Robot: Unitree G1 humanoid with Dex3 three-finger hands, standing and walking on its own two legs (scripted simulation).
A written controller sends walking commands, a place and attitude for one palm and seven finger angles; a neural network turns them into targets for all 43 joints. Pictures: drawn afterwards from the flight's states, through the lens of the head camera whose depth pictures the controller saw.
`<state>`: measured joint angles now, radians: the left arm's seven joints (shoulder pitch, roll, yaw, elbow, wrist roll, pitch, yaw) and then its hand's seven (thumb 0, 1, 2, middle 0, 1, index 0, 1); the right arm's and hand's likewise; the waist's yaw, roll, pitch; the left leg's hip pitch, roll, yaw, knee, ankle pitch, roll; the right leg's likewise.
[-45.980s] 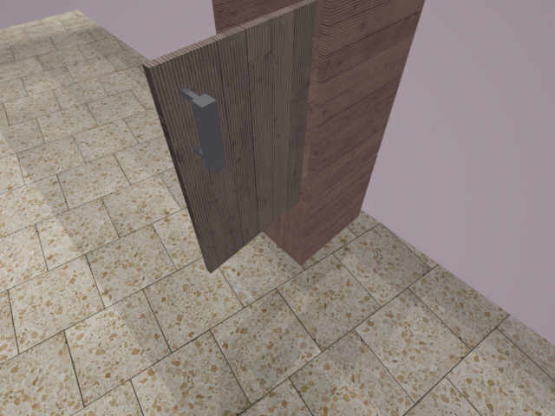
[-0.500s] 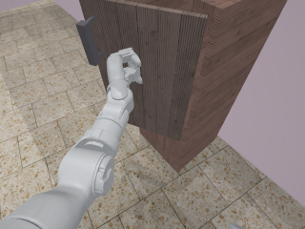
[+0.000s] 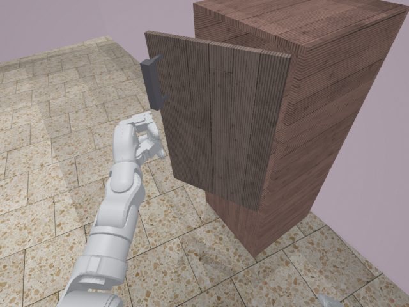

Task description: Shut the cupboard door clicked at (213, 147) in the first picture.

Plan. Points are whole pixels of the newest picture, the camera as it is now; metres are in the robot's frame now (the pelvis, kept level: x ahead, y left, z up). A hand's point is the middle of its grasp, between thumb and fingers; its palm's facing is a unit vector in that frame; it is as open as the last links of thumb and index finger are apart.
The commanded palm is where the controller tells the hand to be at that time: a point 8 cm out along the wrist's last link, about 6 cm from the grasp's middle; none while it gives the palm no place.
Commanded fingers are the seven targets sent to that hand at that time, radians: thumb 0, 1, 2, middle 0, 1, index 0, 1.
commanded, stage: draw the hand back to the body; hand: left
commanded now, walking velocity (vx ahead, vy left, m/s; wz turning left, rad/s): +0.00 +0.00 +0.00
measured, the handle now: (157, 82) +0.64 +0.16 +0.14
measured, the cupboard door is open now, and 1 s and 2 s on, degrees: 27 27 27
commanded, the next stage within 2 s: step back with the hand held close in 1.14 s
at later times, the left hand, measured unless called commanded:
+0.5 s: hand (72, 197) +0.25 +0.22 +0.16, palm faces +0.32 -0.90 -0.30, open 4.1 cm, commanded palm +0.20 +0.27 +0.17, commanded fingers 0.00 0.90 0.90 -0.53 -0.66 -0.53 -0.66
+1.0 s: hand (6, 235) +0.18 +0.29 +0.16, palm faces +0.53 -0.76 -0.38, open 7.3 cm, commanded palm +0.13 +0.32 +0.18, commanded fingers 0.00 0.90 0.90 -0.20 -0.30 -0.20 -0.30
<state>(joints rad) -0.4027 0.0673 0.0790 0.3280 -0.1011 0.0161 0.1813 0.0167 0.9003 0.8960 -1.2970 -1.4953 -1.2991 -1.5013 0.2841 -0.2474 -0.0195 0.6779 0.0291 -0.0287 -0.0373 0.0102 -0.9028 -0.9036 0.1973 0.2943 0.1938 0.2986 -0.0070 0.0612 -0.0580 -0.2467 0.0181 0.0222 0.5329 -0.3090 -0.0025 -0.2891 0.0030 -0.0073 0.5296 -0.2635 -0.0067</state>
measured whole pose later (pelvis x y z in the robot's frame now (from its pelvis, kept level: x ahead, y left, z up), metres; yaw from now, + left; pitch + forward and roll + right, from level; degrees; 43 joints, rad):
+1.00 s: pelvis +0.01 +0.01 +0.01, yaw +3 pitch -4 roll +0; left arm 0.42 0.30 0.33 -0.32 -0.05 -0.10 0.12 0.01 0.89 0.90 -0.23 -0.33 -0.24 -0.34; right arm 0.19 -0.24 0.01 0.65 0.00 -0.10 -0.08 0.01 -0.90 -0.90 0.20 0.29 0.20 0.30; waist 0.08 0.07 0.01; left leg -0.07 -0.01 -0.01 0.41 -0.26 0.02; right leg -0.09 -0.03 -0.04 0.39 -0.22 0.02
